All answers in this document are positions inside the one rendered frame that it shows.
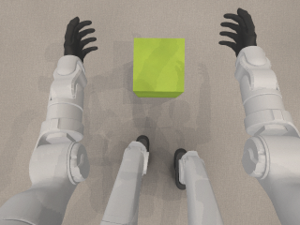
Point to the left robot hand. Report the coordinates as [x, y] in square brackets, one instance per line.
[73, 44]

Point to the robot right foot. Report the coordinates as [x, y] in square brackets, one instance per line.
[178, 155]

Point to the carton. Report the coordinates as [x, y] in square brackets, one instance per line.
[158, 67]

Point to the robot foot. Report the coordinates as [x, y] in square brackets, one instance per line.
[178, 155]
[145, 141]

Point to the robot left forearm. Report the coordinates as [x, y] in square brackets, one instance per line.
[65, 105]

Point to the robot right upper arm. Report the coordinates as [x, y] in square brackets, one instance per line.
[274, 160]

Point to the right robot hand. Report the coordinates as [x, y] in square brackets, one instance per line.
[245, 35]

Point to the robot left foot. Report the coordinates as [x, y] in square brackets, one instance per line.
[145, 141]

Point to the robot right forearm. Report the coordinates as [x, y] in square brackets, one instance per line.
[261, 96]

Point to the robot left upper arm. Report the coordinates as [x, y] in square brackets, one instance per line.
[56, 169]

